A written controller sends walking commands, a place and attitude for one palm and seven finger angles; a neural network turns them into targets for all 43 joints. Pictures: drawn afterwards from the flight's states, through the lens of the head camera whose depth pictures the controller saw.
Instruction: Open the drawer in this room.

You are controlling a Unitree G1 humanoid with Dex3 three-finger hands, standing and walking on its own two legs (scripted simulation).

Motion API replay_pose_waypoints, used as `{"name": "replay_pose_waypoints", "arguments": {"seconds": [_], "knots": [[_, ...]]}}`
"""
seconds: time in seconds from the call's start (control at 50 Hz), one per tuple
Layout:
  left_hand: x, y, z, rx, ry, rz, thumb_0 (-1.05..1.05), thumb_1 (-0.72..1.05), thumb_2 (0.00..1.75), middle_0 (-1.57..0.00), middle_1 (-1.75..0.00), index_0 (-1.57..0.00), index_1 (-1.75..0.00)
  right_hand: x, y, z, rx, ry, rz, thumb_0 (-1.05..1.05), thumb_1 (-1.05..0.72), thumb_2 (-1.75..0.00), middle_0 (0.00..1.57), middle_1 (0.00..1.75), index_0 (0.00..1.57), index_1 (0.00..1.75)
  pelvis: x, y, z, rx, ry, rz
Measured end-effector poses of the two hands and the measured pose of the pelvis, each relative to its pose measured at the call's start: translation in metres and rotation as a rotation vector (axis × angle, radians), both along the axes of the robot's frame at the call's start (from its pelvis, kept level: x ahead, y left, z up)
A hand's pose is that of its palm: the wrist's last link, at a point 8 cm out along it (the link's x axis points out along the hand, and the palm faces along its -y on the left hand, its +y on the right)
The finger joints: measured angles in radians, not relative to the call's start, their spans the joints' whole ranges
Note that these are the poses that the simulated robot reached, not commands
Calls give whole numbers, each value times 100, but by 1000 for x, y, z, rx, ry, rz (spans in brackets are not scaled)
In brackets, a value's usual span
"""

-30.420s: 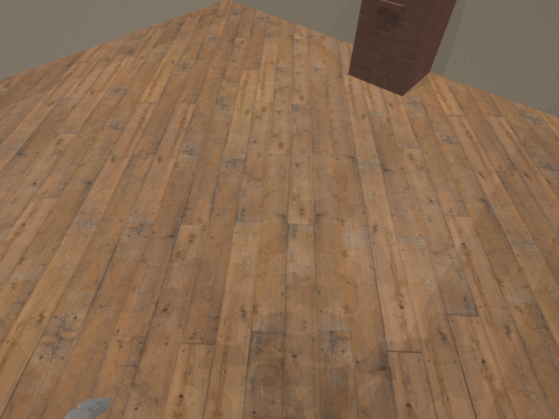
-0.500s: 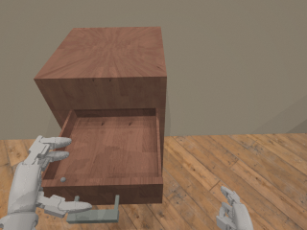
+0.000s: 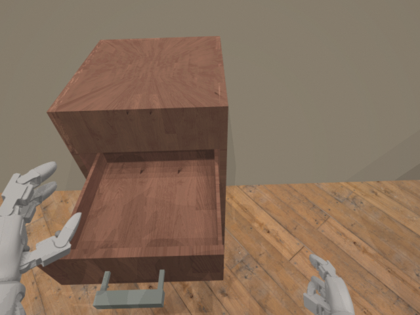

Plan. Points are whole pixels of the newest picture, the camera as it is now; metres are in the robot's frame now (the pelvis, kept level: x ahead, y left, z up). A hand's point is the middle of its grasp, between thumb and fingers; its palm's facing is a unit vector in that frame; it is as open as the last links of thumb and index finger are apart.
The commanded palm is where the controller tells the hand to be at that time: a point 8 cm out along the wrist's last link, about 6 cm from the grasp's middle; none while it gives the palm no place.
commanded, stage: draw the hand back to the body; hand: left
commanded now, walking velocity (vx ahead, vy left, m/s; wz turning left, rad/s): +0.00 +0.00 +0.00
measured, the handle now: (132, 287) +0.19 +0.20 -0.09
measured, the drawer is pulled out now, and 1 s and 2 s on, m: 0.30 0.30 0.30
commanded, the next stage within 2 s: step back with the hand held close in 0.28 s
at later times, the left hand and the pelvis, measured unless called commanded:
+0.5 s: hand (59, 231) +0.18 +0.24 +0.16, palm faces +0.38 -0.80 -0.46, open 7.5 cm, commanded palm +0.12 +0.27 +0.17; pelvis -0.01 -0.01 +0.00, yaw +0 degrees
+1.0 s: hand (32, 270) +0.13 +0.25 +0.15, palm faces +0.31 -0.80 -0.51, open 7.5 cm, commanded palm +0.06 +0.29 +0.17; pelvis -0.06 +0.01 -0.01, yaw +0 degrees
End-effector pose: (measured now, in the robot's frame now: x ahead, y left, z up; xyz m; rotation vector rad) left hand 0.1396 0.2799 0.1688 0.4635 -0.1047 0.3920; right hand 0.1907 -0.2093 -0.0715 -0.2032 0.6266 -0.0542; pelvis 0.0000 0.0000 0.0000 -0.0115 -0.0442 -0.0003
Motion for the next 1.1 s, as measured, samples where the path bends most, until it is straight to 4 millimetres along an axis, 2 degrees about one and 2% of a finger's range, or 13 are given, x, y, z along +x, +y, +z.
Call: {"name": "replay_pose_waypoints", "arguments": {"seconds": [0.16,0.26,0.4,0.52,0.66,0.82,1.1], "knots": [[-1,-3,-1,-14,1,4,1,72,83,-22,-41,-22,-41,-1,0,0,10,3,7,2,-90,-90,20,30,20,30,-2,-3,1,0,-3,0],[-2,-6,-2,-12,9,-1,1,82,87,-22,-35,-21,-34,-5,-2,-2,8,13,5,2,-90,-90,20,30,20,30,-2,-5,1,0,-3,0],[-2,-8,0,-5,10,0,2,87,89,-21,-31,-21,-31,-9,-8,-5,9,26,-7,2,-90,-90,20,30,20,30,-3,-8,1,1,-4,-1],[2,-4,9,66,-12,-24,2,88,90,-21,-31,-21,-30,-15,-14,-5,-9,69,-21,2,-90,-90,20,30,20,30,-10,-7,1,-11,48,4],[1,-7,4,99,45,-111,2,89,90,-21,-30,-21,-30,-28,-24,-6,-32,114,-92,1,-90,-90,20,30,20,30,-19,1,0,-6,88,-6],[-15,4,3,122,44,-133,2,88,90,-22,-30,-21,-30,-48,-19,-3,-44,117,-123,1,-90,-90,20,30,20,30,-38,8,-3,-5,95,-2],[-62,11,3,130,-57,-105,2,88,90,-22,-30,-21,-30,-83,-2,-6,-45,80,-67,1,-90,-90,20,30,21,30,-75,11,-13,-27,92,13]]}}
